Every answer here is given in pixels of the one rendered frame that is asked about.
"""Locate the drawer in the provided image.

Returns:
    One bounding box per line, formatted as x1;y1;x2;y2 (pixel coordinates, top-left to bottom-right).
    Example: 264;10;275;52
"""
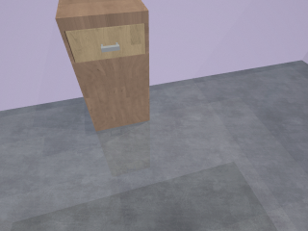
65;23;145;64

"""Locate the handle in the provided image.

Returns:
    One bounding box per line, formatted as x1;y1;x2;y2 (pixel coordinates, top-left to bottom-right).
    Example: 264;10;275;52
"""
101;42;120;53

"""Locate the cabinet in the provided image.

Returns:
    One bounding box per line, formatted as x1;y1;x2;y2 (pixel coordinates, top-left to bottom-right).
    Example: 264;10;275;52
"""
55;0;150;132

